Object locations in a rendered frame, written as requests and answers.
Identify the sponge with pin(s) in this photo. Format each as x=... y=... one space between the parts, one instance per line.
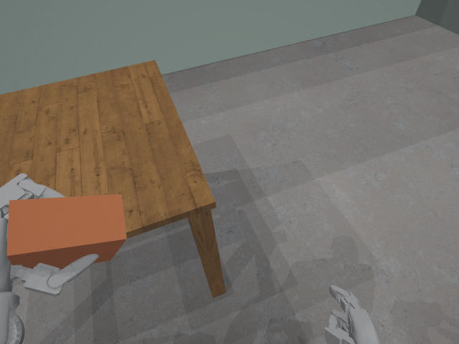
x=58 y=231

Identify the robot left forearm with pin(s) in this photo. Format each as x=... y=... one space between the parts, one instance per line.
x=11 y=326

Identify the robot right hand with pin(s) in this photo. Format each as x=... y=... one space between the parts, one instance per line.
x=357 y=328

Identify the table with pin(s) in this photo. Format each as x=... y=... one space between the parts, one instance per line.
x=113 y=132

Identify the robot left hand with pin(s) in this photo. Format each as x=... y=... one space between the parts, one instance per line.
x=43 y=278

